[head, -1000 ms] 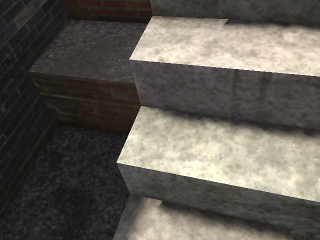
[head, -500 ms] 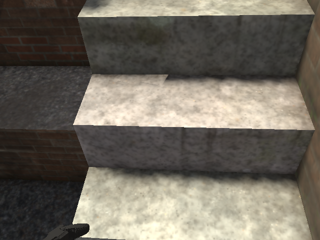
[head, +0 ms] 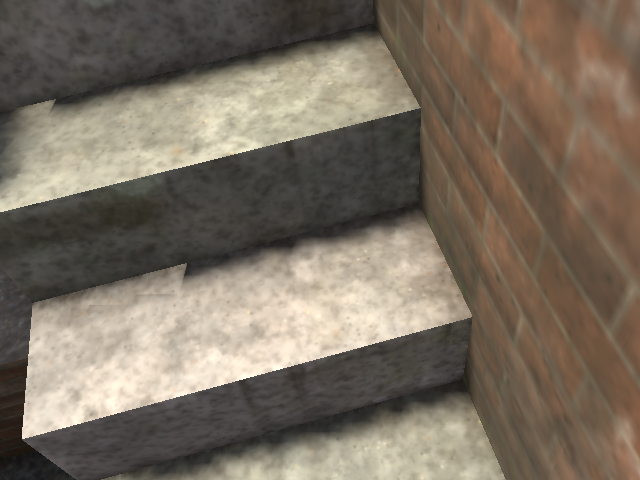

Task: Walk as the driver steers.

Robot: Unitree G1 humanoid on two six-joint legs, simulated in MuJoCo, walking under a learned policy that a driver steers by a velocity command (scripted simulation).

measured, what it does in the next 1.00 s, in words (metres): climbs, turning left: left foot, then right foot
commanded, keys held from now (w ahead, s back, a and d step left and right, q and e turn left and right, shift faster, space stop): w+q+shift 0.56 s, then w+e+shift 0.44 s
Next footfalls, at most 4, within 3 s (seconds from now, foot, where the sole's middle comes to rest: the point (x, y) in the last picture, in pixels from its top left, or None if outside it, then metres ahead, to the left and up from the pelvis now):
0.22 left None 0.09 0.25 -0.72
0.58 right None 0.12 0.06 -0.72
1.04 left None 0.07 0.35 -0.72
1.66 right None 0.10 0.14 -0.70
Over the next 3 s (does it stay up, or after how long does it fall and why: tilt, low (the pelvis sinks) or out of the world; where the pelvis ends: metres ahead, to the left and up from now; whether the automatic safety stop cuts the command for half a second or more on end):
stays up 0.59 0.17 0.47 its command is cut before an obstacle from the start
